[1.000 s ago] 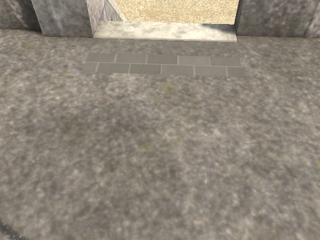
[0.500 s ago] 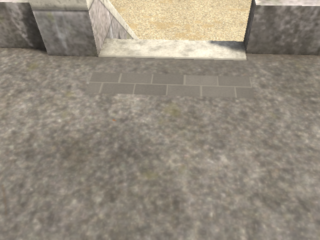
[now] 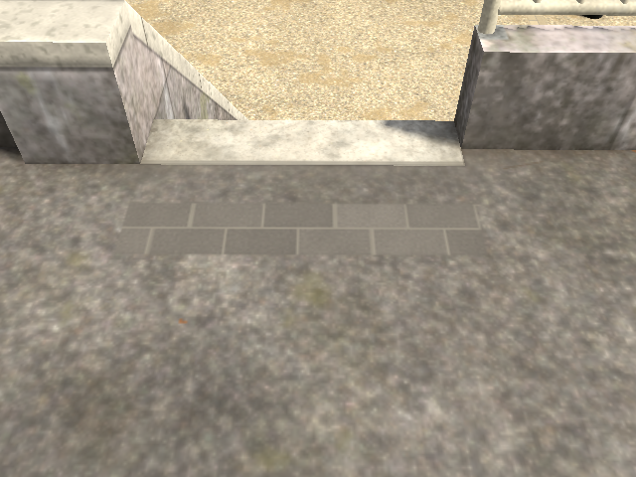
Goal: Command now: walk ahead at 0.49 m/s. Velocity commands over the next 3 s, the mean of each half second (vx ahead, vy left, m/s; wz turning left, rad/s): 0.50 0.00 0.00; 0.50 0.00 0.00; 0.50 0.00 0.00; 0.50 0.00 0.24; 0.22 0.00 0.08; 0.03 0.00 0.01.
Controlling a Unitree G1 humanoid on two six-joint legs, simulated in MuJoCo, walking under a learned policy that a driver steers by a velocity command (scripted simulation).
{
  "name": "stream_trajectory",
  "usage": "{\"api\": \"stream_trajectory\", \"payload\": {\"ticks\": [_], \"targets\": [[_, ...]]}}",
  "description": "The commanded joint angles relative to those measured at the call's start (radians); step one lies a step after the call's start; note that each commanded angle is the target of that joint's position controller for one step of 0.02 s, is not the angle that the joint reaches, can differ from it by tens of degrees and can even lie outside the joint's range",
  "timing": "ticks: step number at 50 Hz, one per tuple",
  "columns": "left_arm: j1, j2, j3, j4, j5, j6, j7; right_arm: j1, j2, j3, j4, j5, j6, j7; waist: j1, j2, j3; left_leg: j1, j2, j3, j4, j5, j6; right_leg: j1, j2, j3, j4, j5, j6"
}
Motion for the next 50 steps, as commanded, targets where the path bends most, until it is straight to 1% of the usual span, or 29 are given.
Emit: {"api": "stream_trajectory", "payload": {"ticks": [1, 5, 8, 10, 12, 13, 14, 15, 16, 17, 18, 19, 20, 21, 23, 26, 28, 32, 37, 40, 41, 42, 43, 44, 45, 46, 47, 48, 50], "targets": [[0.034, 0.046, 0.014, -0.042, 0.013, 0.003, 0.007, -0.041, -0.132, -0.021, -0.055, 0.001, -0.018, -0.02, 0.047, 0.075, 0.054, -0.107, 0.28, -0.207, -0.206, 0.071, 0.171, -0.02, -0.042, 0.001, -0.141, 0.162, 0.027], [-0.129, 0.029, 0.007, -0.085, 0.003, -0.009, -0.006, 0.041, -0.16, -0.025, -0.038, 0.017, -0.005, -0.035, -0.013, 0.076, 0.054, -0.017, 0.264, -0.16, -0.189, 0.086, 0.126, 0.012, 0.004, -0.037, -0.432, 0.307, 0.035], [-0.216, 0.033, 0.002, -0.113, -0.007, -0.011, -0.023, 0.096, -0.169, -0.029, -0.015, 0.026, 0.006, -0.036, -0.046, 0.086, 0.072, 0.074, 0.295, -0.165, -0.156, 0.059, 0.121, 0.016, 0.025, -0.048, -0.533, 0.281, 0.036], [-0.25, 0.043, 0.003, -0.134, -0.01, -0.018, -0.036, 0.114, -0.17, -0.032, -0.004, 0.027, 0.017, -0.038, -0.049, 0.091, 0.081, 0.146, 0.328, -0.179, -0.116, 0.06, 0.113, 0.008, 0.033, -0.043, -0.583, 0.217, 0.016], [-0.227, 0.065, 0.01, -0.14, -0.01, -0.027, -0.047, 0.105, -0.182, -0.038, -0.003, 0.027, 0.027, -0.04, -0.022, 0.104, 0.067, 0.19, 0.351, -0.193, -0.061, 0.113, 0.097, 0.066, 0.049, -0.052, -0.624, 0.136, -0.012], [-0.172, 0.084, 0.02, -0.129, -0.009, -0.031, -0.048, 0.085, -0.189, -0.039, -0.007, 0.027, 0.033, -0.04, 0.015, 0.115, 0.038, 0.191, 0.345, -0.183, 0.002, 0.231, 0.083, 0.155, 0.074, -0.074, -0.644, 0.107, -0.029], [-0.043, 0.12, 0.041, -0.091, -0.008, -0.033, -0.045, 0.067, -0.177, -0.034, -0.013, 0.022, 0.038, -0.04, 0.082, 0.107, -0.036, 0.172, 0.297, -0.143, 0.155, 0.395, 0.06, 0.325, 0.108, -0.1, -0.666, 0.1, -0.054], [0.162, 0.192, 0.068, -0.039, -0.001, -0.035, -0.037, 0.057, -0.138, -0.017, -0.034, 0.008, 0.038, -0.039, 0.159, 0.053, -0.181, 0.027, 0.236, -0.086, 0.427, 0.36, 0.025, 0.621, 0.019, -0.001, -0.638, 0.125, -0.11], [0.295, 0.308, 0.098, -0.013, 0.015, -0.026, -0.035, 0.16, -0.021, 0.019, -0.052, 0.004, 0.016, -0.03, 0.143, -0.198, -0.328, -0.399, 0.066, -0.012, 0.838, -0.024, -0.057, 1.03, -0.232, 0.434, -0.697, 0.018, -0.268], [0.31, 0.229, 0.075, -0.008, 0.012, -0.025, -0.039, 0.161, -0.059, 0.013, -0.036, 0.02, -0.012, -0.025, 0.149, -0.221, -0.392, -0.545, 0.045, -0.167, 1.002, -0.42, -0.046, 1.073, -0.284, 0.689, -0.834, -0.066, -0.303], [0.216, 0.166, 0.054, -0.024, 0.007, -0.028, -0.039, 0.068, -0.156, -0.012, -0.062, 0.047, -0.026, -0.021, 0.13, -0.149, -0.239, -0.63, 0.11, -0.185, 1.061, -0.362, -0.024, 0.948, -0.251, 0.548, -0.842, -0.07, -0.244], [0.115, 0.129, 0.04, -0.049, 0.005, -0.025, -0.039, 0.001, -0.163, -0.015, -0.08, 0.049, -0.028, -0.025, 0.099, -0.077, -0.154, -0.61, 0.167, -0.155, 1.03, -0.262, -0.017, 0.799, -0.211, 0.399, -0.86, 0.003, -0.21], [0.048, 0.097, 0.03, -0.059, 0.008, -0.024, -0.044, -0.033, -0.149, -0.019, -0.085, 0.035, -0.022, -0.031, 0.071, -0.02, -0.087, -0.57, 0.201, -0.138, 0.963, -0.191, -0.023, 0.666, -0.165, 0.298, -0.899, 0.073, -0.192], [0.018, 0.074, 0.022, -0.06, 0.014, -0.026, -0.048, -0.025, -0.135, -0.025, -0.083, 0.025, -0.007, -0.036, 0.038, -0.032, -0.054, -0.508, 0.231, -0.141, 0.902, -0.142, -0.027, 0.577, -0.125, 0.222, -0.936, 0.114, -0.172], [0.035, 0.072, 0.023, -0.037, 0.017, -0.03, -0.053, 0.011, -0.089, -0.022, -0.072, 0.021, 0.019, -0.038, 0.01, -0.042, -0.034, -0.446, 0.235, -0.125, 0.858, -0.097, -0.04, 0.5, -0.091, 0.146, -0.979, 0.195, -0.178], [0.092, 0.11, 0.033, -0.003, 0.018, -0.032, -0.04, -0.062, -0.09, -0.028, -0.102, 0.013, 0.03, -0.043, 0.012, -0.016, 0.004, -0.53, 0.241, -0.12, 0.743, 0.008, -0.063, 0.515, -0.089, 0.085, -1.005, 0.313, -0.191], [0.123, 0.113, 0.033, 0.011, 0.015, -0.024, -0.028, -0.14, -0.083, -0.029, -0.129, 0.009, 0.028, -0.041, 0.029, -0.015, 0.018, -0.569, 0.239, -0.116, 0.624, 0.1, -0.072, 0.541, -0.083, 0.056, -1.013, 0.326, -0.18], [0.178, 0.129, 0.034, 0.035, 0.006, -0.016, -0.015, -0.283, -0.064, -0.022, -0.167, 0.016, 0.02, -0.029, 0.072, -0.02, 0.05, -0.526, 0.204, -0.081, 0.395, 0.24, -0.072, 0.565, -0.063, 0.007, -1.034, 0.259, -0.155], [0.246, 0.137, 0.041, 0.082, -0.003, 0.003, -0.007, -0.405, -0.07, -0.016, -0.217, 0.026, 0.009, -0.003, 0.1, -0.021, 0.097, -0.557, 0.185, -0.08, 0.269, 0.181, -0.046, 0.717, -0.122, 0.014, -0.984, 0.256, -0.149], [0.223, 0.154, 0.051, 0.085, -0.006, 0.016, -0.001, -0.373, -0.097, -0.025, -0.221, 0.027, -0.001, 0.01, 0.061, -0.039, 0.066, -0.454, 0.154, -0.056, 0.228, 0.075, -0.01, 0.767, -0.143, 0.011, -0.9, 0.41, -0.127], [0.201, 0.164, 0.053, 0.081, -0.005, 0.02, -0.001, -0.308, -0.12, -0.037, -0.206, 0.026, -0.004, 0.009, 0.022, -0.054, 0.022, -0.34, 0.12, -0.027, 0.221, 0.053, 0.006, 0.761, -0.13, -0.003, -0.826, 0.573, -0.115], [0.182, 0.152, 0.048, 0.076, -0.001, 0.026, -0.001, -0.164, -0.156, -0.06, -0.16, 0.024, -0.004, 0.004, -0.051, -0.047, -0.06, -0.145, 0.084, 0.002, 0.207, 0.06, 0.03, 0.723, -0.083, -0.039, -0.661, 0.702, -0.092], [0.177, 0.125, 0.035, 0.057, 0.01, 0.027, -0.002, 0.028, -0.219, -0.084, -0.11, 0.017, -0.002, -0.005, -0.121, 0.005, -0.195, 0.165, 0.18, -0.107, 0.242, 0.086, 0.081, 0.545, -0.028, -0.077, -0.398, 0.572, -0.058], [0.296, 0.005, -0.001, 0.046, 0.014, 0.006, -0.015, 0.155, -0.32, -0.109, -0.085, 0.0, 0.004, -0.01, -0.087, 0.25, -0.349, 0.566, 0.442, -0.569, 0.178, -0.055, 0.246, 0.123, 0.149, -0.103, 0.02, 0.079, 0.019], [0.285, 0.031, 0.002, 0.064, -0.002, -0.023, -0.022, 0.152, -0.248, -0.084, -0.084, 0.009, 0.007, -0.008, -0.093, 0.28, -0.414, 0.599, 0.493, -0.819, 0.025, -0.137, 0.271, -0.017, 0.181, 0.054, 0.182, -0.361, 0.01], [0.188, 0.119, 0.026, 0.034, -0.03, -0.039, -0.025, 0.06, -0.195, -0.068, -0.096, 0.018, 0.004, -0.009, -0.079, 0.223, -0.251, 0.468, 0.459, -0.676, 0.011, -0.162, 0.21, -0.108, 0.116, 0.064, 0.238, -0.316, -0.011], [0.114, 0.131, 0.028, 0.012, -0.034, -0.043, -0.02, -0.035, -0.157, -0.056, -0.12, 0.017, 0.004, -0.01, -0.049, 0.145, -0.152, 0.303, 0.422, -0.529, -0.011, -0.106, 0.172, -0.097, 0.056, 0.031, 0.199, -0.216, -0.021], [0.077, 0.123, 0.034, 0.007, -0.02, -0.037, -0.012, -0.102, -0.124, -0.045, -0.129, 0.01, 0.003, -0.005, -0.016, 0.088, -0.079, 0.149, 0.38, -0.426, -0.048, -0.032, 0.151, -0.05, 0.018, 0.012, 0.13, -0.141, -0.018], [0.117, 0.082, 0.039, 0.016, -0.007, -0.006, -0.003, -0.133, -0.089, -0.034, -0.12, -0.004, -0.003, 0.002, 0.041, 0.125, -0.042, -0.004, 0.321, -0.313, -0.112, 0.026, 0.128, 0.069, -0.022, 0.016, 0.041, -0.067, -0.015]]}}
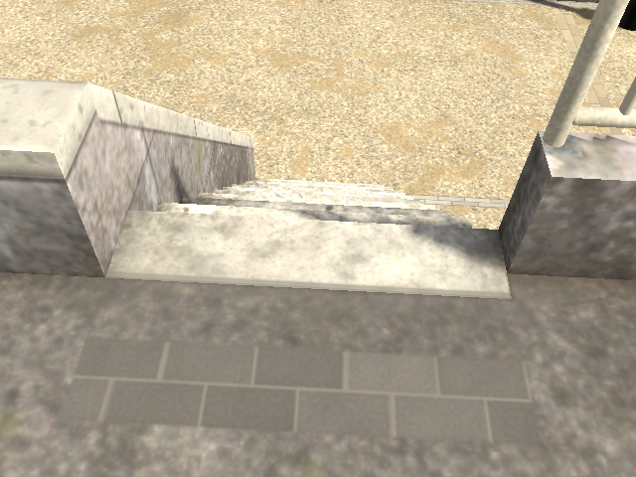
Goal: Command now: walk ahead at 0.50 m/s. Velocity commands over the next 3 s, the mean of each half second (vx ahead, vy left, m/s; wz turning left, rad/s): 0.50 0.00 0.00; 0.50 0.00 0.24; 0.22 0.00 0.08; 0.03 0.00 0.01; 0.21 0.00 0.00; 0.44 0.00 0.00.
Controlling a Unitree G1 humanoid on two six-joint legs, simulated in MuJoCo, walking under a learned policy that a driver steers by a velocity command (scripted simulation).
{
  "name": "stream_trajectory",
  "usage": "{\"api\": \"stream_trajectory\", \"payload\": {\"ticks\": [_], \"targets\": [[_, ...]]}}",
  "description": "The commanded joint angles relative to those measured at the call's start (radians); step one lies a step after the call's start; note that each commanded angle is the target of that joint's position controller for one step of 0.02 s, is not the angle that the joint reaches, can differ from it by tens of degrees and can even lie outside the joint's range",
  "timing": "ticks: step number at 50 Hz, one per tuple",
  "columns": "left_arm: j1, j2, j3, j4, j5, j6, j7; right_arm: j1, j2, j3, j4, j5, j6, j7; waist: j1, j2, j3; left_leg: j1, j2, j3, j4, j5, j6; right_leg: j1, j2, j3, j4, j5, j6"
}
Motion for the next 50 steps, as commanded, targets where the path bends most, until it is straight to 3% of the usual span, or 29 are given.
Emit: {"api": "stream_trajectory", "payload": {"ticks": [1, 4, 6, 10, 15, 18, 19, 20, 21, 22, 23, 24, 25, 26, 27, 29, 31, 32, 34, 35, 36, 38, 39, 42, 45, 48, 50], "targets": [[0.049, 0.051, 0.023, -0.048, 0.007, 0.011, 0.011, 0.019, -0.08, -0.012, -0.025, -0.008, -0.017, 0.003, 0.023, 0.115, -0.055, 0.13, 0.251, -0.277, -0.299, 0.082, 0.165, -0.138, -0.094, 0.036, -0.029, 0.094, -0.001], [-0.03, 0.057, 0.03, -0.08, 0.016, 0.022, 0.016, 0.073, -0.125, -0.023, 0.003, -0.007, -0.02, -0.014, 0.019, 0.088, -0.012, 0.135, 0.25, -0.22, -0.335, 0.172, 0.179, -0.226, -0.104, 0.029, -0.151, 0.207, 0.026], [-0.105, 0.054, 0.031, -0.104, 0.021, 0.02, 0.014, 0.11, -0.13, -0.022, 0.017, -0.004, -0.013, -0.027, 0.0, 0.079, 0.0, 0.175, 0.244, -0.194, -0.34, 0.202, 0.167, -0.277, -0.101, 0.025, -0.266, 0.309, 0.038], [-0.241, 0.03, 0.02, -0.141, 0.014, 0.011, -0.001, 0.169, -0.14, -0.021, 0.038, 0.007, -0.005, -0.038, -0.042, 0.085, 0.025, 0.214, 0.218, -0.134, -0.348, 0.179, 0.134, -0.246, -0.063, -0.011, -0.496, 0.461, 0.039], [-0.373, 0.033, 0.01, -0.191, 0.004, 0.001, -0.029, 0.249, -0.151, -0.027, 0.083, 0.015, 0.015, -0.042, -0.081, 0.085, 0.069, 0.368, 0.274, -0.14, -0.294, 0.181, 0.132, -0.277, -0.036, -0.021, -0.631, 0.4, 0.022], [-0.35, 0.061, 0.016, -0.201, 0.001, -0.009, -0.044, 0.234, -0.167, -0.037, 0.09, 0.018, 0.028, -0.048, -0.045, 0.106, 0.048, 0.43, 0.305, -0.145, -0.215, 0.316, 0.11, -0.199, -0.011, -0.035, -0.676, 0.294, -0.016], [-0.291, 0.083, 0.026, -0.187, 0.003, -0.012, -0.044, 0.211, -0.177, -0.04, 0.085, 0.019, 0.031, -0.048, -0.007, 0.12, 0.009, 0.427, 0.296, -0.132, -0.15, 0.468, 0.098, -0.094, 0.02, -0.06, -0.687, 0.269, -0.033], [-0.162, 0.118, 0.046, -0.148, 0.005, -0.013, -0.039, 0.185, -0.169, -0.037, 0.079, 0.019, 0.036, -0.049, 0.063, 0.119, -0.065, 0.397, 0.252, -0.096, -0.004, 0.611, 0.074, 0.089, 0.055, -0.09, -0.709, 0.275, -0.058], [0.028, 0.178, 0.071, -0.095, 0.012, -0.013, -0.03, 0.179, -0.138, -0.023, 0.064, 0.009, 0.037, -0.048, 0.134, 0.081, -0.195, 0.249, 0.197, -0.056, 0.236, 0.54, 0.041, 0.386, -0.006, -0.022, -0.675, 0.302, -0.104], [0.168, 0.279, 0.096, -0.068, 0.029, -0.007, -0.024, 0.283, -0.035, 0.009, 0.049, 0.001, 0.019, -0.039, 0.118, -0.137, -0.355, -0.168, 0.043, -0.003, 0.647, 0.15, -0.034, 0.806, -0.269, 0.403, -0.705, 0.182, -0.253], [0.177, 0.222, 0.075, -0.063, 0.019, -0.003, -0.026, 0.277, -0.035, 0.013, 0.062, 0.01, -0.008, -0.032, 0.119, -0.224, -0.426, -0.333, -0.023, -0.137, 0.827, -0.408, -0.036, 0.869, -0.348, 0.703, -0.868, 0.103, -0.295], [0.1, 0.163, 0.055, -0.074, 0.013, -0.005, -0.025, 0.192, -0.13, -0.013, 0.038, 0.039, -0.026, -0.026, 0.111, -0.165, -0.293, -0.424, 0.046, -0.179, 0.902, -0.375, -0.013, 0.759, -0.314, 0.587, -0.884, 0.057, -0.241], [0.008, 0.128, 0.043, -0.098, 0.015, -0.003, -0.023, 0.118, -0.142, -0.015, 0.017, 0.048, -0.032, -0.027, 0.086, -0.099, -0.187, -0.426, 0.103, -0.146, 0.877, -0.285, 0.0, 0.603, -0.278, 0.442, -0.903, 0.105, -0.207], [-0.06, 0.101, 0.033, -0.106, 0.023, -0.005, -0.027, 0.081, -0.131, -0.018, 0.012, 0.036, -0.028, -0.033, 0.055, -0.032, -0.108, -0.386, 0.141, -0.128, 0.809, -0.209, -0.001, 0.447, -0.238, 0.34, -0.944, 0.176, -0.191], [-0.097, 0.073, 0.024, -0.109, 0.031, -0.01, -0.03, 0.092, -0.12, -0.026, 0.017, 0.024, -0.013, -0.039, 0.016, -0.039, -0.077, -0.318, 0.174, -0.135, 0.746, -0.159, -0.001, 0.348, -0.2, 0.266, -0.978, 0.221, -0.171], [-0.107, 0.077, 0.025, -0.095, 0.032, -0.015, -0.03, 0.146, -0.067, -0.021, 0.035, 0.023, 0.019, -0.042, -0.019, -0.05, -0.055, -0.246, 0.19, -0.133, 0.696, -0.122, -0.015, 0.252, -0.178, 0.178, -1.035, 0.254, -0.169], [-0.077, 0.103, 0.031, -0.073, 0.037, -0.022, -0.02, 0.125, -0.064, -0.024, 0.024, 0.025, 0.037, -0.046, -0.024, -0.041, -0.024, -0.295, 0.195, -0.143, 0.649, -0.051, -0.029, 0.238, -0.179, 0.111, -1.069, 0.302, -0.174], [-0.051, 0.099, 0.033, -0.063, 0.047, -0.024, -0.019, 0.09, -0.075, -0.03, 0.017, 0.026, 0.039, -0.047, -0.011, -0.033, -0.012, -0.332, 0.187, -0.154, 0.611, 0.006, -0.031, 0.256, -0.174, 0.075, -1.075, 0.337, -0.175], [-0.024, 0.102, 0.034, -0.048, 0.048, -0.021, -0.011, 0.049, -0.074, -0.037, 0.003, 0.022, 0.039, -0.043, 0.0, -0.03, -0.003, -0.383, 0.17, -0.179, 0.523, 0.109, -0.033, 0.297, -0.166, 0.013, -1.072, 0.391, -0.158], [0.094, -0.046, -0.011, -0.026, 0.161, -0.05, -0.03, 0.131, 0.038, 0.021, 0.044, -0.122, 0.022, 0.012, 0.022, -0.022, 0.029, -0.462, 0.139, -0.201, 0.521, 0.235, -0.026, 0.382, -0.213, 0.016, -1.077, 0.354, -0.221], [0.151, -0.031, -0.01, 0.006, 0.163, -0.053, -0.047, 0.111, 0.024, 0.007, 0.043, -0.113, 0.018, 0.028, 0.029, -0.021, 0.057, -0.532, 0.133, -0.237, 0.494, 0.263, -0.021, 0.428, -0.23, 0.008, -1.073, 0.366, -0.229], [0.114, 0.019, -0.011, -0.006, 0.144, -0.049, -0.064, 0.007, -0.037, -0.002, 0.004, -0.079, 0.01, 0.04, 0.029, -0.014, 0.042, -0.54, 0.117, -0.205, 0.429, 0.321, -0.017, 0.443, -0.208, -0.065, -1.061, 0.403, -0.217], [0.108, 0.017, -0.018, -0.009, 0.133, -0.043, -0.061, -0.03, -0.043, 0.001, -0.006, -0.078, 0.005, 0.044, 0.027, -0.016, 0.032, -0.5, 0.119, -0.166, 0.384, 0.355, -0.018, 0.427, -0.191, -0.111, -1.056, 0.414, -0.199], [0.169, 0.029, -0.026, 0.017, 0.132, -0.029, -0.054, -0.137, -0.014, 0.027, -0.059, -0.065, 0.02, 0.046, 0.052, -0.022, 0.075, -0.441, 0.121, -0.094, 0.27, 0.337, -0.014, 0.419, -0.203, -0.156, -1.08, 0.466, -0.186], [0.205, 0.052, -0.019, 0.042, 0.115, -0.031, -0.06, -0.204, -0.029, 0.026, -0.108, -0.061, 0.038, 0.036, 0.049, -0.035, 0.093, -0.395, 0.087, -0.066, 0.147, 0.243, 0.011, 0.519, -0.219, -0.155, -1.072, 0.564, -0.181], [0.211, 0.083, -0.001, 0.056, 0.104, -0.02, -0.058, -0.211, -0.047, 0.013, -0.135, -0.064, 0.048, 0.028, 0.015, -0.052, 0.082, -0.33, 0.04, -0.034, 0.087, 0.086, 0.05, 0.638, -0.246, -0.161, -1.013, 0.755, -0.16], [0.188, 0.12, 0.016, 0.048, 0.1, -0.013, -0.05, -0.099, -0.087, -0.009, -0.114, -0.042, 0.032, 0.018, -0.058, -0.048, 0.002, -0.046, -0.03, 0.025, 0.067, 0.144, 0.096, 0.562, -0.199, -0.23, -0.828, 1.023, -0.107]]}}
Over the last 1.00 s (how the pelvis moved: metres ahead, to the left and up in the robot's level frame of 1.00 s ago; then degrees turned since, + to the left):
0.55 -0.01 -0.01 1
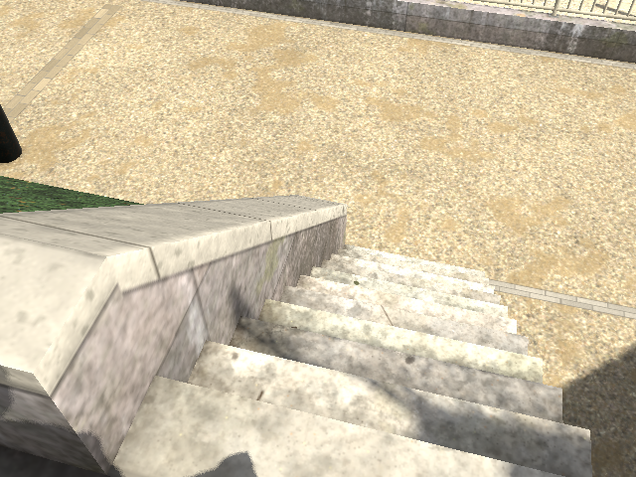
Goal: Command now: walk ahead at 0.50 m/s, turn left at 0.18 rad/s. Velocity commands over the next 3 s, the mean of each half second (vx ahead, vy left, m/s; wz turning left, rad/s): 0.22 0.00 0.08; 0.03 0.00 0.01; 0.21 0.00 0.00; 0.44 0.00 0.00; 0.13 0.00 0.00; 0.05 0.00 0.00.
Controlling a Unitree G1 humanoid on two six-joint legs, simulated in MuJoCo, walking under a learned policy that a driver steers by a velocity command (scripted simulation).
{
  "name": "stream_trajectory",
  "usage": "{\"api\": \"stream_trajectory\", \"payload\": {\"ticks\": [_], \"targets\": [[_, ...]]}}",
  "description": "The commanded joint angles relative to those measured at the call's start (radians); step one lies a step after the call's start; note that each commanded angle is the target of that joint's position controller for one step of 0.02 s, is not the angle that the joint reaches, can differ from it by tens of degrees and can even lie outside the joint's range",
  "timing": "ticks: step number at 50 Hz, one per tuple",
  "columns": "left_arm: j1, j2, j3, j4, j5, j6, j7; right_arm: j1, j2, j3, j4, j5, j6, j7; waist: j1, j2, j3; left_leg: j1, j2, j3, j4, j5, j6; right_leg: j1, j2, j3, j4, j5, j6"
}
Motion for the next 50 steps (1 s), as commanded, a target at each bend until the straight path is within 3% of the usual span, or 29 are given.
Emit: {"api": "stream_trajectory", "payload": {"ticks": [1, 2, 3, 4, 5, 6, 7, 8, 9, 10, 11, 12, 14, 19, 20, 21, 22, 23, 24, 27, 32, 33, 35, 38, 44, 45, 46, 48, 50], "targets": [[0.019, 0.197, 0.047, -0.044, 0.01, -0.006, 0.013, 0.18, -0.176, -0.062, -0.013, 0.03, -0.033, -0.023, -0.134, -0.061, -0.11, 0.499, -0.062, 0.028, 0.107, 0.125, 0.095, -0.259, -0.164, -0.013, 0.385, 1.01, -0.134], [0.171, 0.076, 0.003, -0.07, 0.02, -0.019, 0.003, 0.403, -0.209, -0.061, 0.048, 0.041, -0.039, -0.018, -0.14, 0.15, -0.388, 1.049, 0.186, -0.35, 0.061, 0.209, 0.297, -0.67, -0.038, 0.015, 0.712, 0.552, -0.045], [0.08, 0.123, 0.016, -0.072, -0.013, -0.008, -0.027, 0.612, -0.219, -0.065, 0.107, 0.018, -0.025, -0.027, -0.233, 0.143, -0.495, 1.155, 0.362, -0.67, -0.13, 0.301, 0.37, -0.767, 0.087, 0.131, 1.001, -0.201, -0.017], [-0.114, 0.136, 0.034, -0.143, -0.054, 0.001, -0.032, 0.592, -0.271, -0.092, 0.136, -0.007, -0.052, -0.044, -0.233, 0.062, -0.294, 0.994, 0.33, -0.575, -0.175, 0.329, 0.267, -0.883, 0.043, 0.27, 1.119, -0.192, -0.052], [-0.211, 0.163, 0.043, -0.159, -0.041, -0.005, -0.006, 0.419, -0.263, -0.1, 0.103, 0.021, -0.07, -0.057, -0.18, 0.06, -0.11, 0.728, 0.3, -0.425, -0.191, 0.36, 0.214, -0.899, -0.046, 0.287, 1.11, -0.145, -0.056], [-0.182, 0.155, 0.041, -0.159, -0.013, -0.003, 0.025, 0.309, -0.2, -0.083, 0.078, 0.035, -0.07, -0.063, -0.113, 0.064, -0.088, 0.562, 0.275, -0.337, -0.198, 0.47, 0.213, -0.82, -0.093, 0.288, 1.055, -0.147, -0.053], [-0.155, 0.1, 0.026, -0.144, -0.01, -0.002, 0.038, 0.243, -0.139, -0.069, 0.063, 0.042, -0.07, -0.064, -0.072, 0.045, -0.064, 0.428, 0.263, -0.273, -0.229, 0.585, 0.204, -0.737, -0.126, 0.283, 1.005, -0.11, -0.046], [-0.112, 0.041, 0.011, -0.129, -0.009, 0.0, 0.042, 0.218, -0.104, -0.058, 0.051, 0.038, -0.065, -0.054, -0.024, 0.02, -0.059, 0.314, 0.252, -0.231, -0.264, 0.654, 0.201, -0.642, -0.139, 0.279, 0.944, -0.099, -0.025], [-0.078, 0.039, 0.014, -0.11, -0.02, 0.005, 0.038, 0.206, -0.087, -0.057, 0.043, 0.031, -0.065, -0.041, 0.003, 0.001, -0.059, 0.276, 0.232, -0.19, -0.293, 0.645, 0.193, -0.611, -0.131, 0.266, 0.89, -0.06, -0.008], [-0.083, 0.123, 0.043, -0.105, -0.097, 0.048, 0.058, 0.184, -0.089, -0.045, 0.049, 0.042, -0.049, -0.056, 0.013, -0.082, -0.021, 0.276, 0.189, -0.132, -0.254, 0.672, 0.126, -0.599, -0.043, 0.208, 0.862, 0.033, -0.01], [-0.008, 0.071, 0.03, -0.083, -0.039, 0.029, 0.022, 0.136, -0.148, -0.065, 0.001, 0.022, -0.078, -0.022, 0.052, 0.094, -0.086, 0.167, 0.166, -0.06, -0.29, 0.63, 0.153, -0.541, -0.099, 0.223, 0.828, 0.109, 0.012], [-0.007, 0.095, 0.037, -0.074, -0.036, 0.031, 0.004, 0.064, -0.156, -0.071, -0.023, 0.021, -0.09, -0.005, 0.07, 0.054, -0.06, 0.094, 0.136, -0.034, -0.287, 0.575, 0.142, -0.489, -0.09, 0.2, 0.757, 0.169, 0.025], [-0.076, 0.086, 0.026, -0.086, -0.041, 0.045, -0.008, 0.038, -0.169, -0.074, -0.03, 0.017, -0.099, 0.01, 0.054, 0.032, -0.059, 0.048, 0.134, -0.035, -0.262, 0.501, 0.123, -0.457, -0.095, 0.191, 0.643, 0.282, 0.057], [-0.16, 0.164, 0.036, -0.102, -0.065, 0.03, 0.033, 0.073, -0.127, -0.058, 0.002, 0.061, -0.09, 0.053, 0.034, -0.001, -0.068, 0.214, 0.185, -0.162, -0.132, 0.287, 0.1, -0.473, -0.12, 0.219, 0.387, 0.413, 0.049], [-0.209, 0.172, 0.034, -0.116, -0.08, 0.022, 0.04, 0.108, -0.096, -0.048, 0.01, 0.078, -0.078, 0.066, 0.012, -0.026, -0.076, 0.271, 0.147, -0.163, -0.102, 0.186, 0.055, -0.48, -0.127, 0.22, 0.307, 0.538, 0.02], [-0.311, 0.2, 0.03, -0.144, -0.096, 0.015, 0.039, 0.219, -0.08, -0.049, 0.021, 0.08, -0.064, 0.066, -0.081, -0.063, -0.1, 0.321, 0.072, -0.129, -0.1, 0.005, -0.013, -0.481, -0.145, 0.244, 0.287, 0.666, -0.041], [-0.37, 0.222, 0.033, -0.155, -0.094, 0.013, 0.026, 0.31, -0.119, -0.062, 0.04, 0.071, -0.055, 0.052, -0.128, -0.085, -0.114, 0.355, 0.025, -0.095, -0.118, -0.102, -0.037, -0.507, -0.141, 0.255, 0.28, 0.566, -0.093], [-0.366, 0.22, 0.039, -0.145, -0.091, 0.017, 0.015, 0.26, -0.154, -0.072, 0.027, 0.063, -0.048, 0.039, -0.102, -0.083, -0.088, 0.366, 0.011, -0.072, -0.117, -0.176, -0.038, -0.557, -0.115, 0.241, 0.26, 0.433, -0.085], [-0.359, 0.213, 0.041, -0.133, -0.091, 0.019, 0.01, 0.198, -0.155, -0.072, 0.011, 0.052, -0.045, 0.034, -0.082, -0.072, -0.06, 0.341, 0.019, -0.075, -0.121, -0.207, -0.03, -0.569, -0.101, 0.24, 0.246, 0.38, -0.068], [-0.332, 0.178, 0.039, -0.117, -0.089, 0.026, 0.008, 0.171, -0.12, -0.063, 0.018, 0.065, -0.047, 0.037, -0.043, -0.035, -0.036, 0.269, 0.023, -0.085, -0.166, -0.242, -0.025, -0.494, -0.084, 0.223, 0.26, 0.353, -0.058], [-0.359, 0.186, 0.043, -0.109, -0.095, 0.022, 0.004, 0.143, -0.131, -0.075, 0.016, 0.065, -0.049, 0.033, -0.034, -0.04, -0.07, 0.311, 0.008, -0.051, -0.113, -0.088, -0.048, -0.464, -0.067, 0.198, 0.281, 0.444, -0.064], [-0.29, 0.172, 0.037, -0.079, -0.047, 0.049, 0.048, 0.143, -0.051, -0.044, 0.025, 0.031, -0.006, -0.052, -0.031, -0.018, -0.113, 0.371, 0.046, -0.072, -0.114, 0.0, -0.08, -0.401, -0.106, 0.232, 0.27, 0.546, -0.046], [-0.316, 0.171, 0.04, -0.072, -0.062, 0.074, 0.079, 0.154, -0.079, -0.04, 0.048, 0.053, 0.025, -0.105, -0.034, -0.038, -0.055, 0.355, 0.045, -0.076, -0.123, 0.01, -0.093, -0.381, -0.104, 0.235, 0.258, 0.6, -0.039], [-0.335, 0.168, 0.037, -0.056, -0.075, 0.103, 0.085, 0.148, -0.098, -0.035, 0.07, 0.063, 0.043, -0.114, -0.03, -0.037, -0.024, 0.36, 0.056, -0.086, -0.161, -0.031, -0.096, -0.352, -0.094, 0.236, 0.223, 0.537, -0.039], [-0.345, 0.17, 0.038, -0.004, -0.072, 0.123, 0.087, 0.165, -0.09, -0.019, 0.131, 0.055, 0.047, -0.115, -0.027, -0.008, 0.036, 0.353, 0.071, -0.097, -0.233, -0.104, -0.101, -0.318, -0.086, 0.248, 0.165, 0.438, -0.039], [-0.432, 0.18, 0.046, -0.069, -0.092, 0.085, 0.026, 0.169, -0.155, -0.046, 0.132, 0.06, 0.018, -0.025, -0.03, 0.001, 0.076, 0.301, 0.021, -0.066, -0.258, -0.317, -0.078, -0.375, -0.038, 0.188, 0.166, 0.247, -0.041], [-0.425, 0.189, 0.051, -0.05, -0.084, 0.068, -0.005, 0.148, -0.162, -0.052, 0.141, 0.047, 0.002, 0.022, -0.024, -0.009, 0.077, 0.297, 0.027, -0.07, -0.263, -0.361, -0.071, -0.389, -0.033, 0.184, 0.164, 0.221, -0.037], [-0.377, 0.19, 0.06, -0.026, -0.08, 0.057, -0.016, 0.191, -0.12, -0.056, 0.169, 0.044, -0.015, 0.053, -0.027, -0.009, 0.068, 0.308, 0.026, -0.061, -0.251, -0.345, -0.065, -0.394, -0.032, 0.179, 0.167, 0.229, -0.043], [-0.392, 0.177, 0.06, -0.025, -0.085, 0.05, -0.009, 0.189, -0.104, -0.054, 0.178, 0.047, -0.027, 0.046, -0.027, -0.007, 0.032, 0.317, 0.026, -0.05, -0.217, -0.279, -0.073, -0.383, -0.033, 0.18, 0.189, 0.277, -0.05]]}}
Over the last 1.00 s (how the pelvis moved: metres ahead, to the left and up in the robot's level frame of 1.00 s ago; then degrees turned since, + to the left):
0.57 -0.01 -0.02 10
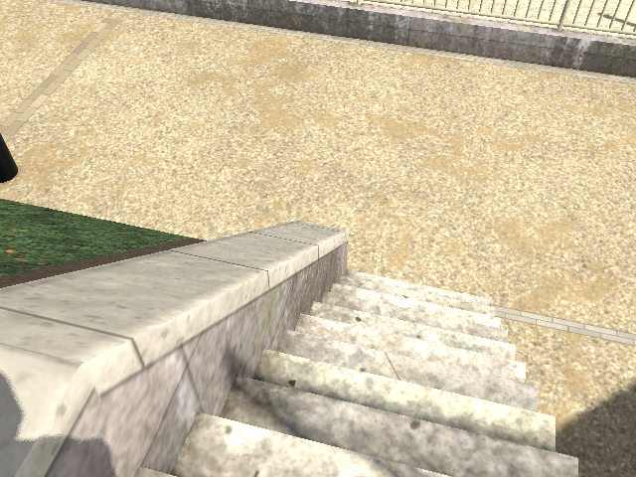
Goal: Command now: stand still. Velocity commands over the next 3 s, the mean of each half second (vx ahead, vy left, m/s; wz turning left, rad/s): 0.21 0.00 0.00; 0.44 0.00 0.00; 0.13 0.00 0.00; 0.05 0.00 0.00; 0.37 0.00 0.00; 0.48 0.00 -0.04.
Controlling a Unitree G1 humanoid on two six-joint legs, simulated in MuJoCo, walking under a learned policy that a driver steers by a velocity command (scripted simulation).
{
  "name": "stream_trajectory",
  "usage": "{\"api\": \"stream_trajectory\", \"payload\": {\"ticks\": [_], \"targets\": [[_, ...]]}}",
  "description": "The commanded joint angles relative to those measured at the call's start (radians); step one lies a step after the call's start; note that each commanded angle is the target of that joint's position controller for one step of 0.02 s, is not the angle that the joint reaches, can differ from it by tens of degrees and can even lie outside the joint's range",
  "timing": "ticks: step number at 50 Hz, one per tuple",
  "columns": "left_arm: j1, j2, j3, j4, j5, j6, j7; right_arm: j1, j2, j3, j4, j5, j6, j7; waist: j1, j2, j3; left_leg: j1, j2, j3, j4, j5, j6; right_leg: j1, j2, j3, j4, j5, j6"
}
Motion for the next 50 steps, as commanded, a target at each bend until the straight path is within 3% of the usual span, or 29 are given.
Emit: {"api": "stream_trajectory", "payload": {"ticks": [1, 5, 7, 9, 10, 12, 13, 14, 15, 16, 17, 18, 19, 20, 21, 23, 25, 28, 30, 32, 35, 37, 38, 39, 40, 42, 44, 47, 50], "targets": [[-0.035, 0.103, 0.022, -0.036, -0.007, -0.025, -0.006, 0.016, -0.088, -0.023, -0.017, 0.0, -0.03, 0.017, 0.0, 0.005, -0.03, -0.112, 0.048, -0.04, -0.083, 0.036, 0.027, 0.071, -0.026, 0.029, -0.035, 0.054, -0.026], [-0.03, 0.108, 0.023, -0.028, -0.012, -0.03, -0.003, 0.044, -0.1, -0.027, -0.004, 0.006, -0.034, 0.009, -0.001, 0.008, -0.042, -0.117, 0.045, -0.032, -0.044, 0.127, 0.028, 0.072, -0.017, 0.025, -0.005, 0.118, -0.028], [0.006, 0.12, 0.031, -0.016, -0.001, -0.022, 0.005, 0.098, -0.116, -0.033, 0.013, -0.003, -0.027, 0.003, -0.007, 0.03, -0.004, -0.14, 0.063, -0.065, -0.097, -0.117, 0.061, 0.052, -0.005, 0.018, -0.008, -0.094, -0.032], [-0.021, 0.143, 0.05, -0.04, 0.03, -0.021, 0.03, 0.159, -0.18, -0.064, 0.019, -0.044, -0.032, -0.022, -0.047, 0.092, 0.069, -0.104, 0.166, -0.217, -0.182, -0.416, 0.175, -0.103, 0.018, 0.018, 0.055, -0.324, -0.059], [-0.062, 0.116, 0.048, -0.055, 0.038, -0.026, 0.045, 0.197, -0.167, -0.066, 0.026, -0.057, -0.042, -0.041, -0.077, 0.131, 0.096, -0.013, 0.257, -0.338, -0.227, -0.438, 0.235, -0.228, 0.021, 0.014, 0.118, -0.283, -0.065], [-0.093, 0.047, 0.03, -0.082, 0.051, -0.039, 0.069, 0.202, -0.106, -0.049, 0.035, -0.046, -0.049, -0.076, -0.083, 0.16, 0.125, 0.09, 0.384, -0.439, -0.277, -0.358, 0.283, -0.327, -0.02, 0.042, 0.179, -0.222, -0.089], [-0.091, 0.034, 0.028, -0.087, 0.049, -0.043, 0.074, 0.183, -0.085, -0.043, 0.031, -0.039, -0.05, -0.089, -0.074, 0.139, 0.116, 0.094, 0.377, -0.411, -0.283, -0.293, 0.267, -0.298, -0.022, 0.045, 0.175, -0.236, -0.094], [-0.124, 0.066, 0.03, -0.115, 0.016, -0.027, 0.061, 0.097, -0.154, -0.052, -0.005, -0.01, -0.016, -0.121, -0.06, 0.173, 0.104, 0.114, 0.251, -0.299, -0.185, 0.085, 0.178, -0.284, 0.04, -0.011, 0.194, -0.197, -0.08], [0.007, 0.056, 0.035, -0.06, 0.035, -0.046, 0.061, 0.116, -0.122, -0.049, 0.017, -0.038, -0.029, -0.1, -0.019, 0.079, 0.031, 0.07, 0.291, -0.24, -0.236, -0.143, 0.2, -0.115, 0.005, -0.004, 0.064, -0.143, -0.096], [0.024, 0.046, 0.035, -0.045, 0.024, -0.067, 0.059, 0.103, -0.125, -0.047, 0.018, -0.051, -0.019, -0.088, -0.003, 0.081, 0.101, -0.085, 0.259, -0.223, -0.233, -0.182, 0.195, 0.043, 0.034, -0.023, 0.012, -0.012, -0.095], [0.082, 0.054, 0.039, -0.028, 0.02, -0.083, 0.057, 0.09, -0.142, -0.052, 0.029, -0.063, -0.014, -0.08, 0.022, 0.097, 0.09, -0.176, 0.215, -0.178, -0.189, -0.153, 0.192, 0.165, 0.055, -0.034, 0.025, 0.025, -0.086], [0.227, 0.113, 0.055, -0.009, 0.023, -0.049, 0.056, 0.034, -0.114, -0.045, -0.001, 0.01, -0.003, -0.11, 0.097, 0.122, 0.015, -0.197, 0.086, -0.049, 0.1, 0.062, 0.091, 0.287, 0.007, 0.031, 0.029, -0.037, -0.091], [0.379, 0.247, 0.087, 0.026, 0.028, -0.031, 0.062, 0.025, -0.059, -0.028, -0.046, 0.021, -0.005, -0.116, 0.138, -0.168, -0.06, -0.424, -0.018, 0.085, 0.448, -0.046, 0.029, 0.454, -0.195, 0.344, -0.071, -0.066, -0.181], [0.454, 0.268, 0.087, 0.047, 0.011, -0.015, 0.062, -0.013, -0.076, -0.034, -0.07, 0.001, -0.004, -0.124, 0.168, -0.222, -0.039, -0.583, -0.02, 0.033, 0.68, -0.304, 0.031, 0.45, -0.348, 0.575, -0.188, -0.024, -0.254], [0.385, 0.206, 0.068, 0.024, 0.011, -0.012, 0.064, -0.032, -0.067, -0.035, -0.071, 0.0, -0.003, -0.127, 0.119, -0.114, 0.026, -0.632, 0.044, -0.052, 0.804, -0.25, 0.045, 0.388, -0.353, 0.512, -0.172, 0.002, -0.263], [0.253, 0.124, 0.039, -0.025, 0.027, -0.015, 0.068, -0.007, -0.062, -0.035, -0.065, 0.022, -0.006, -0.116, 0.047, -0.061, 0.054, -0.583, 0.098, -0.058, 0.791, -0.115, 0.051, 0.249, -0.279, 0.363, -0.185, 0.065, -0.225], [0.223, 0.077, 0.016, -0.032, 0.03, -0.028, 0.073, 0.012, -0.068, -0.037, -0.072, 0.005, 0.011, -0.109, 0.001, -0.091, 0.058, -0.491, 0.113, -0.053, 0.665, -0.035, 0.029, 0.147, -0.217, 0.261, -0.22, 0.129, -0.193], [0.259, 0.09, 0.007, -0.018, 0.019, -0.048, 0.079, -0.057, -0.047, -0.029, -0.115, -0.005, 0.041, -0.103, -0.019, -0.094, 0.07, -0.462, 0.091, -0.009, 0.497, 0.061, 0.004, 0.106, -0.189, 0.179, -0.214, 0.28, -0.203], [0.223, 0.097, 0.002, -0.032, 0.008, -0.051, 0.081, -0.142, -0.025, -0.011, -0.158, 0.005, 0.042, -0.097, -0.021, -0.106, 0.076, -0.345, 0.07, 0.028, 0.294, 0.155, 0.003, 0.027, -0.141, 0.113, -0.229, 0.254, -0.194], [0.237, 0.119, 0.001, -0.029, 0.006, -0.041, 0.08, -0.177, -0.038, -0.005, -0.179, 0.0, 0.044, -0.082, -0.005, -0.109, 0.058, -0.275, 0.042, 0.063, 0.252, 0.156, 0.007, 0.029, -0.138, 0.102, -0.223, 0.29, -0.19], [0.255, 0.129, 0.005, -0.021, 0.01, -0.027, 0.078, -0.077, -0.067, -0.004, -0.155, -0.01, 0.049, -0.082, -0.034, -0.081, 0.054, -0.122, 0.021, 0.076, 0.271, 0.13, 0.027, -0.022, -0.153, 0.081, -0.149, 0.298, -0.185], [0.233, 0.135, 0.006, -0.021, 0.006, -0.015, 0.086, 0.139, -0.103, -0.025, -0.087, -0.019, 0.037, -0.098, -0.123, -0.009, -0.004, 0.083, -0.013, 0.065, 0.162, 0.092, 0.055, -0.035, -0.108, 0.055, 0.098, 0.37, -0.15], [0.258, 0.112, 0.0, -0.036, 0.006, -0.007, 0.087, 0.285, -0.193, -0.05, -0.064, -0.03, 0.022, -0.109, -0.168, 0.163, -0.08, 0.216, 0.152, -0.153, 0.015, 0.056, 0.1, -0.112, -0.021, -0.018, 0.428, 0.185, -0.111], [0.401, 0.01, -0.014, -0.031, 0.002, 0.005, 0.076, 0.32, -0.272, -0.061, -0.069, -0.007, 0.02, -0.106, -0.101, 0.326, -0.171, 0.344, 0.375, -0.568, -0.123, -0.115, 0.253, -0.348, 0.123, 0.017, 0.778, -0.418, -0.077], [0.294, 0.088, 0.01, -0.054, 0.025, 0.02, 0.079, 0.222, -0.215, -0.054, -0.082, 0.029, 0.024, -0.092, -0.109, 0.189, -0.073, 0.192, 0.366, -0.598, -0.157, -0.197, 0.301, -0.455, 0.099, 0.157, 0.862, -0.381, -0.086], [0.208, 0.13, 0.028, -0.093, -0.002, 0.017, 0.074, 0.048, -0.121, -0.025, -0.137, -0.003, 0.014, -0.086, -0.044, 0.094, 0.005, -0.001, 0.312, -0.405, -0.182, -0.123, 0.28, -0.402, 0.022, 0.195, 0.827, -0.224, -0.091], [0.219, 0.109, 0.031, -0.086, 0.009, 0.041, 0.077, 0.036, -0.085, -0.01, -0.142, -0.008, -0.007, -0.099, -0.007, 0.109, 0.012, -0.088, 0.265, -0.294, -0.204, 0.008, 0.235, -0.318, -0.003, 0.201, 0.734, -0.189, -0.059], [0.241, 0.078, 0.03, -0.081, 0.031, 0.089, 0.078, 0.152, -0.128, -0.013, -0.095, 0.006, -0.019, -0.114, 0.007, 0.032, 0.005, -0.109, 0.281, -0.211, -0.179, 0.411, 0.255, -0.263, 0.048, 0.182, 0.733, -0.169, -0.02], [0.28, 0.058, 0.027, -0.066, 0.025, 0.106, 0.075, 0.144, -0.141, -0.003, -0.11, -0.017, -0.023, -0.117, 0.03, 0.039, -0.046, -0.137, 0.255, -0.112, -0.077, 0.625, 0.242, -0.221, 0.064, 0.144, 0.785, 0.02, -0.024]]}}
Over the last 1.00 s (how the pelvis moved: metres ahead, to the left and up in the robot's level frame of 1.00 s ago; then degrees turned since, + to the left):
0.19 0.00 0.03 2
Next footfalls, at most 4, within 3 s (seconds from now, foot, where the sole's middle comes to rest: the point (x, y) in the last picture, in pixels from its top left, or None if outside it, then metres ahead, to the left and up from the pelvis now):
0.76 left None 0.33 0.07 -0.78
1.24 right None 0.29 -0.16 -0.78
2.84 left None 0.57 0.13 -0.99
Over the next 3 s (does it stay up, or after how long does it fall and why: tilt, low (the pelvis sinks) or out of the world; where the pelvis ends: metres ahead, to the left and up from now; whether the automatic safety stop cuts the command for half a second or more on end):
stays up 0.54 0.04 -0.25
